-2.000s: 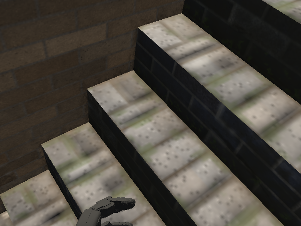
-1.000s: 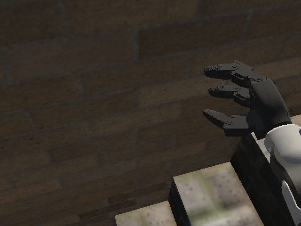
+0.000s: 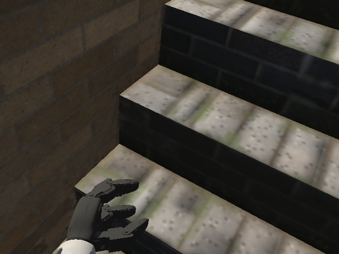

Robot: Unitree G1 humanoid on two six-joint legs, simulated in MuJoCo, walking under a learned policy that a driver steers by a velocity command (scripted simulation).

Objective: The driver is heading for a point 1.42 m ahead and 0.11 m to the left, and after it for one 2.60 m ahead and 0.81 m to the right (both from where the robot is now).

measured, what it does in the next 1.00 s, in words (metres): walks ahead: right foot 0.17 m higher, then left foot 0.16 m lower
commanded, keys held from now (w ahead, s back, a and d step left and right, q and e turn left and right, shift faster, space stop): w+q+shift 0.26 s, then w+shift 0.24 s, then w+e+shift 0.50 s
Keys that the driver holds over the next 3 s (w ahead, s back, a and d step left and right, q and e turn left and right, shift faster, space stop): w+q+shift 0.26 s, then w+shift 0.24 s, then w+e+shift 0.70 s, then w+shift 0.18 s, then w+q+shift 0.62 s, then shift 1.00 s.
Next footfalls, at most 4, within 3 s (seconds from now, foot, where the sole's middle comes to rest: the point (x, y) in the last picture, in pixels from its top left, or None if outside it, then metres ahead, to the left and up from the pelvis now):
0.36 right None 0.24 -0.19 -0.57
0.90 left None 0.02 0.04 -0.73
1.06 right None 0.22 -0.09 -0.57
1.44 left None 0.11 0.11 -0.73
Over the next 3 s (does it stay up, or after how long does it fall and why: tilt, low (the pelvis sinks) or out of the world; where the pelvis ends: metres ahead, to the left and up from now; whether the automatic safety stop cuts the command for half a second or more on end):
stays up -0.01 0.05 0.03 its command is cut before an obstacle from the start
